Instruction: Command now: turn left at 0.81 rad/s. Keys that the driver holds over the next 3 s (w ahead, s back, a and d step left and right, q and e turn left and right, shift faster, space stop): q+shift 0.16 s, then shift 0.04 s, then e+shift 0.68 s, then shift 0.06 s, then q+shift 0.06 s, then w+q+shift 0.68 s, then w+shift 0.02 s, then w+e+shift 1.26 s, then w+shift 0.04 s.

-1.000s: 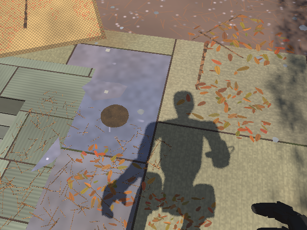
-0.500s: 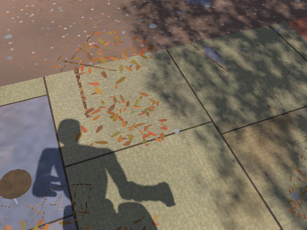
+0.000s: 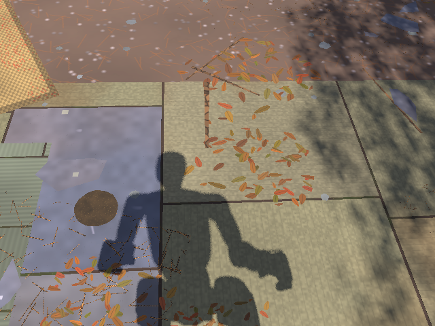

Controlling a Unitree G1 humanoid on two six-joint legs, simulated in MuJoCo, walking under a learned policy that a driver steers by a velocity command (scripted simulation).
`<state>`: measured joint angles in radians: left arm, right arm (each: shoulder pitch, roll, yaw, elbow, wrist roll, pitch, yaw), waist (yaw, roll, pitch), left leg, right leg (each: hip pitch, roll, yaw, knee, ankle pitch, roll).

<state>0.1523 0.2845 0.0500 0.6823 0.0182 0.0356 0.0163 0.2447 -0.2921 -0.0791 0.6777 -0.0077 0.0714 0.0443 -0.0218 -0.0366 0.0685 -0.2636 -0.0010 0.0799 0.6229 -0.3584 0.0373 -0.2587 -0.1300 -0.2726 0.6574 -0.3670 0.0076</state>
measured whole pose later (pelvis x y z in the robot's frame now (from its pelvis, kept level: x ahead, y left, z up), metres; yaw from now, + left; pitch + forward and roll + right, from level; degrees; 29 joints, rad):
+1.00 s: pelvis +0.03 +0.01 +0.02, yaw -17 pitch +1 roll +0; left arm 0.24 0.35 0.10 0.70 0.01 0.06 0.00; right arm 0.12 -0.32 -0.02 0.69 -0.01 0.02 -0.03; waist 0.03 0.00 0.06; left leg -0.36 -0.06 -0.10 0.61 -0.31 -0.02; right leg -0.23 0.19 0.35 0.50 -0.25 -0.04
